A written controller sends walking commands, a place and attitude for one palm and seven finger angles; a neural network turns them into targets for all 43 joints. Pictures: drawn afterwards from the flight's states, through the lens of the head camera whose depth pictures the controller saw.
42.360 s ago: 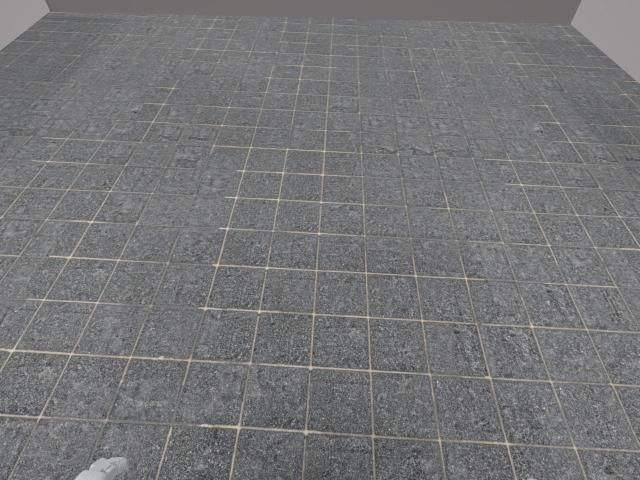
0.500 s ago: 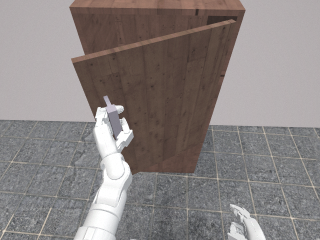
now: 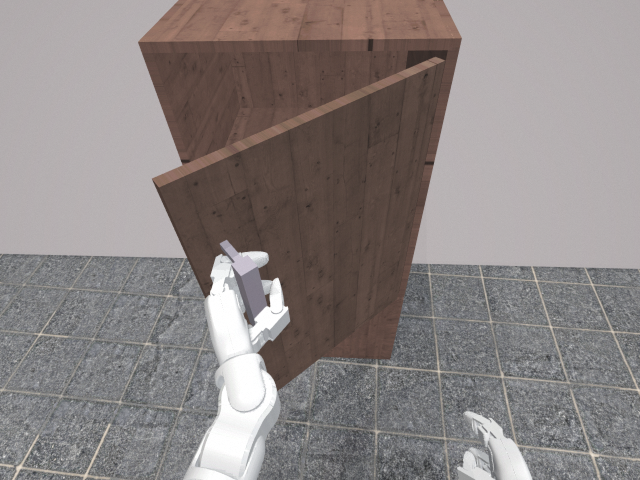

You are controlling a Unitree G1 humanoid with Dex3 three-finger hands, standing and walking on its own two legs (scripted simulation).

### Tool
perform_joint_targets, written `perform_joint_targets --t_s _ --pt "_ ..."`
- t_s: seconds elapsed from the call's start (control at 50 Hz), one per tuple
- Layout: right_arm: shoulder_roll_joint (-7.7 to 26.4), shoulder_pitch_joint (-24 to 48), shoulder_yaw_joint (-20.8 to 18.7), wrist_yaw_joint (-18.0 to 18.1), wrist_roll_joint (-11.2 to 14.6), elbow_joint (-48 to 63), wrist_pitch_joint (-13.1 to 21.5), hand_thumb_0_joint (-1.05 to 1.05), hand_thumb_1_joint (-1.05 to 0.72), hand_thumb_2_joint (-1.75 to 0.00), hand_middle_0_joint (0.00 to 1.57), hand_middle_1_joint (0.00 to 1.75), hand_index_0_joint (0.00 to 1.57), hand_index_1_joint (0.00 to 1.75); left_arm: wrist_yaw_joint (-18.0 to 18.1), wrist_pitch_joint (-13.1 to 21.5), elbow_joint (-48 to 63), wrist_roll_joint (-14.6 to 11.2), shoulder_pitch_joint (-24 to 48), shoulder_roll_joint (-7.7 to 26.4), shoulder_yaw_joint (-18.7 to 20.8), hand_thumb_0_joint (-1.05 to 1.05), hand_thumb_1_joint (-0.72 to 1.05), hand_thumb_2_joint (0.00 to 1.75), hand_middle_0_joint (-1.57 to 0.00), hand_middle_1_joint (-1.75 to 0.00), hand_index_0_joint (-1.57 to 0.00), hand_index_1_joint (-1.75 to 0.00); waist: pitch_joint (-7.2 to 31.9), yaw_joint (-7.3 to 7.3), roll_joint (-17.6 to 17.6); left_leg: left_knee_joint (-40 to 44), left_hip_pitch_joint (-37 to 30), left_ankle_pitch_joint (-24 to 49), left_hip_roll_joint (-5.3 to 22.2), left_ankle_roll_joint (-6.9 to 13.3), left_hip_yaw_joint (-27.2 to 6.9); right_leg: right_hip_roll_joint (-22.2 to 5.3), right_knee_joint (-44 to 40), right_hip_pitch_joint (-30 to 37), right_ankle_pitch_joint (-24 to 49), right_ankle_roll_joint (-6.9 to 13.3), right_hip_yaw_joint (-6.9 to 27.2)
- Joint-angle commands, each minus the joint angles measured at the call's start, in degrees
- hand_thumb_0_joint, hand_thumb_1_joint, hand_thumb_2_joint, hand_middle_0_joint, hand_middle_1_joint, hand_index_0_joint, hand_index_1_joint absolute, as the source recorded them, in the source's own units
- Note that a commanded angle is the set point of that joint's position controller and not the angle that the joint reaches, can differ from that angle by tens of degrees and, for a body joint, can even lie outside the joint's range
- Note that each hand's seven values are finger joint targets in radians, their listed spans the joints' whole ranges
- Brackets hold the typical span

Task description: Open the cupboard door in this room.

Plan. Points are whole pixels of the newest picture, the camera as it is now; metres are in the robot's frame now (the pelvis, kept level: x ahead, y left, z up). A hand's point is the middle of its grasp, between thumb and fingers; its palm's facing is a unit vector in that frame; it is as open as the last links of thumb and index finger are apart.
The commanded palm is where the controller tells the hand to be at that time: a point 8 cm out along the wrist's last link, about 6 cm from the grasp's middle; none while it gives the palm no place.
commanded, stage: open thumb and fingers to let go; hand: left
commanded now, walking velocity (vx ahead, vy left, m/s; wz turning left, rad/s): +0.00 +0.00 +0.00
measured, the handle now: (244, 286) +0.34 +0.12 +0.08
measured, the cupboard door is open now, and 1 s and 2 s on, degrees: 42 47 41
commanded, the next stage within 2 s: slide the hand sideways off the handle in 0.64 s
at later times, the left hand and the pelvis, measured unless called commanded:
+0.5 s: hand (274, 306) +0.31 +0.07 +0.08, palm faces +0.33 -0.94 -0.02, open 14.3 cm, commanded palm +0.26 +0.11 +0.07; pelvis +0.01 +0.01 +0.00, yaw -1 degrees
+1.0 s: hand (276, 346) +0.26 +0.07 +0.07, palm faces -0.16 -0.99 +0.00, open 16.0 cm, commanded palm +0.24 +0.13 +0.07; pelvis -0.01 +0.03 +0.00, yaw -1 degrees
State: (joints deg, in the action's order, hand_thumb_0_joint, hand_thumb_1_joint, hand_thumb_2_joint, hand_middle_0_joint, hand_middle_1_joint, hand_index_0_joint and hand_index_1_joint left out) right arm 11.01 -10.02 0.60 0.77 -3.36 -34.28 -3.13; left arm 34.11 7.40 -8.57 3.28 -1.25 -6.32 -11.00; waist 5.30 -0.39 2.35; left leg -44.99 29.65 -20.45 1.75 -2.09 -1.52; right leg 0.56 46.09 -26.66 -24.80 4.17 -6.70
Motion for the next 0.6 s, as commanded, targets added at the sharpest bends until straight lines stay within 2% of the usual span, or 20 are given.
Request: perform_joint_targets --t_s 0.0,0.02,0.08,0.1,0.12,0.16,0.2,0.24,0.26,0.28,0.3,0.34,0.38,0.42,0.48,0.52,0.58 --pt "3.9 5.8 -1.8 0.0 -0.2 9.3 2.9 0.0 -0.9 -0.9 0.2 0.3 0.2 0.3 -0.9 4.9 13.4 1.4 12.6 -1.9 0.5 0.0 0.2 0.6 -0.35 -1.27 -0.35 -1.27 11.4 -0.1 -8.5 1.8 -4.1 7.8 -2.9 2.8 1.0 -4.1 -11.6 5.1 18.4 -4.7 9.4" --pt "4.0 5.6 -1.7 -0.1 -0.1 9.5 2.8 0.0 -0.9 -0.9 0.2 0.3 0.2 0.3 -1.2 4.6 12.2 1.7 11.6 -1.7 0.5 0.0 0.13 0.57 -0.35 -1.27 -0.35 -1.27 10.8 0.03 -9.1 2.1 -3.8 7.8 -2.9 2.8 0.9 -3.9 -11.4 5.1 18.4 -4.6 8.9" --pt "4.1 5.4 -2.0 0.0 0.0 9.8 2.3 0.0 -0.9 -0.9 0.2 0.3 0.2 0.3 -1.5 4.8 13.6 1.5 12.1 -1.5 0.5 0.0 -0.08 0.48 -0.33 -1.24 -0.33 -1.24 11.8 -0.11 -7.8 1.9 -4.3 8.6 -2.8 2.8 1.3 -3.9 -10.6 5.3 20.6 -4.6 8.7" --pt "4.1 5.3 -1.8 -0.1 0.0 10.0 2.2 0.0 -0.9 -0.9 0.2 0.3 0.2 0.3 -1.6 4.6 13.4 1.5 11.4 -2.4 -0.2 0.0 -0.15 0.45 -0.32 -1.24 -0.32 -1.24 11.1 -0.21 -7.9 2.0 -4.3 8.6 -2.8 2.9 1.3 -3.7 -10.5 5.0 20.8 -4.6 8.3" --pt "4.3 5.0 -1.9 -0.1 0.0 10.1 2.2 0.0 -0.9 -0.9 0.2 0.3 0.2 0.3 -1.8 4.4 13.1 1.6 11.5 -1.9 0.0 0.0 -0.22 0.42 -0.32 -1.23 -0.32 -1.23 10.9 -0.37 -9.3 2.0 -4.3 8.8 -2.7 3.0 1.1 -3.6 -10.4 5.0 21.0 -4.6 8.0" --pt "4.2 5.2 -2.0 -0.1 0.1 10.5 2.0 0.0 -0.9 -0.9 0.2 0.3 0.2 0.3 -1.7 4.6 15.2 1.6 11.7 -2.3 -0.5 0.0 -0.36 0.36 -0.31 -1.22 -0.31 -1.22 12.4 -0.05 -7.2 1.9 -4.9 9.6 -2.8 2.9 1.3 -3.5 -9.6 5.3 22.3 -4.5 7.9" --pt "4.2 4.9 -2.0 -0.1 0.1 10.7 2.0 0.0 -0.9 -0.9 0.2 0.3 0.2 0.3 -1.5 4.3 15.0 1.5 10.2 -3.0 -0.8 0.0 -0.5 0.3 -0.3 -1.2 -0.3 -1.2 12.2 -0.1 -7.7 1.9 -5.0 9.8 -2.7 2.9 1.4 -3.2 -9.3 5.0 22.2 -4.4 7.1" --pt "4.3 5.1 -1.9 -0.1 0.2 10.8 1.9 0.0 -0.9 -0.9 0.2 0.3 0.2 0.3 -1.4 3.9 14.6 1.8 9.8 -3.2 -1.2 0.0 -0.5 0.3 -0.3 -1.2 -0.3 -1.2 11.0 -0.13 -7.0 1.9 -5.1 9.8 -2.6 2.9 1.4 -2.8 -9.1 4.1 21.0 -4.0 6.5" --pt "4.3 4.9 -2.0 -0.2 0.2 10.7 1.9 0.0 -0.9 -0.9 0.2 0.3 0.2 0.3 -1.1 3.9 15.0 1.9 11.0 -3.4 -1.5 0.0 -0.5 0.3 -0.29 -1.15 -0.29 -1.15 11.2 -0.48 -7.1 1.9 -5.4 9.9 -2.5 2.9 1.3 -2.7 -8.9 3.7 20.4 -3.9 6.3" --pt "4.2 4.9 -2.1 -0.2 0.1 10.9 2.1 0.0 -0.9 -0.9 0.2 0.3 0.2 0.3 -1.0 3.9 15.9 1.9 10.9 -4.1 -2.0 0.0 -0.5 0.3 -0.28 -1.1 -0.28 -1.1 12.2 -0.29 -6.7 1.6 -5.8 10.6 -2.5 2.9 1.3 -2.5 -8.4 3.9 21.5 -3.9 6.1" --pt "4.2 4.7 -2.0 -0.3 0.2 11.1 2.2 0.0 -0.9 -0.9 0.2 0.3 0.2 0.3 -0.9 3.8 15.3 1.8 9.3 -4.2 -1.9 0.0 -0.5 0.3 -0.27 -1.05 -0.27 -1.05 11.8 -0.1 -7.6 1.8 -5.6 10.5 -2.4 2.9 1.2 -2.3 -8.3 3.9 21.2 -3.8 5.6" --pt "4.2 4.8 -2.1 -0.4 0.3 11.5 2.1 0.0 -0.9 -0.9 0.2 0.3 0.2 0.3 -1.0 3.4 16.0 1.9 7.7 -4.7 -2.5 0.0 -0.5 0.3 -0.26 -0.95 -0.26 -0.95 12.2 0.37 -7.0 2.0 -5.9 11.5 -2.2 2.8 1.2 -1.9 -7.6 4.1 21.4 -3.4 5.0" --pt "4.3 4.8 -2.1 -0.5 0.3 11.3 2.3 0.0 -0.9 -0.9 0.2 0.3 0.2 0.3 -0.7 3.2 16.3 2.1 9.9 -5.6 -3.6 0.0 -0.5 0.3 -0.24 -0.85 -0.24 -0.85 11.7 -0.46 -7.2 1.6 -6.1 11.3 -2.1 2.9 1.1 -1.6 -7.4 2.8 20.2 -3.3 4.6" --pt "4.4 5.1 -1.9 -0.6 0.3 11.4 2.5 0.0 -0.9 -0.9 0.2 0.3 0.2 0.3 -0.4 2.9 15.7 2.3 10.2 -5.3 -3.5 0.0 -0.5 0.3 -0.22 -0.75 -0.22 -0.75 10.3 -0.2 -6.4 1.7 -5.7 10.5 -2.1 2.9 1.0 -1.5 -7.8 2.0 17.8 -3.0 4.5" --pt "4.2 5.2 -1.9 -0.7 0.2 11.3 2.6 0.0 -0.9 -0.9 0.2 0.3 0.2 0.3 -0.2 2.5 16.0 2.2 10.6 -6.1 -4.0 0.0 -0.5 0.3 -0.2 -0.6 -0.2 -0.6 11.8 -0.18 -5.9 1.4 -6.2 11.2 -2.1 2.8 1.0 -1.3 -7.1 1.8 18.7 -3.0 4.3" --pt "4.2 5.0 -1.9 -0.7 0.2 11.3 2.5 0.0 -0.9 -0.9 0.2 0.3 0.2 0.3 -0.1 2.1 15.9 2.2 9.7 -5.3 -3.3 0.0 -0.5 0.3 -0.18 -0.5 -0.18 -0.5 12.0 0.05 -6.8 1.3 -6.0 11.5 -2.0 2.8 0.9 -1.2 -7.1 2.5 18.7 -2.9 4.2" --pt "4.1 5.4 -1.7 -0.7 0.2 11.0 2.6 0.0 -0.9 -0.9 0.2 0.3 0.2 0.3 0.2 1.7 15.9 2.1 12.0 -6.2 -3.8 0.0 -0.5 0.3 -0.16 -0.35 -0.16 -0.35 10.8 -0.55 -6.5 1.1 -5.8 10.5 -2.1 2.8 0.8 -1.2 -7.2 1.0 17.1 -3.0 4.1"
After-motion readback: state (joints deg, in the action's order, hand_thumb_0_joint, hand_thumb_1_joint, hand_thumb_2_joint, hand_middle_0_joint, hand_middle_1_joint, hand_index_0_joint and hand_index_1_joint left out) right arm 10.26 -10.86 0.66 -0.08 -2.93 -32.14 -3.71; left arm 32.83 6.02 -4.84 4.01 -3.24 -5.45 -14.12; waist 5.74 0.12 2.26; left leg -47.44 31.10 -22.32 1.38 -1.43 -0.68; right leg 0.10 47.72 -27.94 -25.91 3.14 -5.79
